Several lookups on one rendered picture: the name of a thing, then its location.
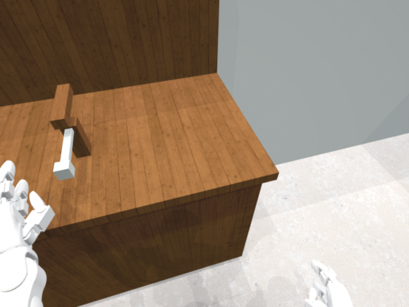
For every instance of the counter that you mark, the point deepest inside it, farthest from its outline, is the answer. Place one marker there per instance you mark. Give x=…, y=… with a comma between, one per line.
x=167, y=169

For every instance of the robot left forearm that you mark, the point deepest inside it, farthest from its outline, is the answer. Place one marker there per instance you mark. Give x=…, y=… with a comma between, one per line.
x=22, y=280

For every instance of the robot right hand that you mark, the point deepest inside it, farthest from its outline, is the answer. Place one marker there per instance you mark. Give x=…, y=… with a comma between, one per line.
x=335, y=295

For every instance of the robot left hand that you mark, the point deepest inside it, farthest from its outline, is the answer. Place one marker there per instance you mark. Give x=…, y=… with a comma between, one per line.
x=14, y=208

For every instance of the tap lever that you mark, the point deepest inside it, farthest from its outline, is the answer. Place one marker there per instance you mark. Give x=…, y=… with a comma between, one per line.
x=65, y=169

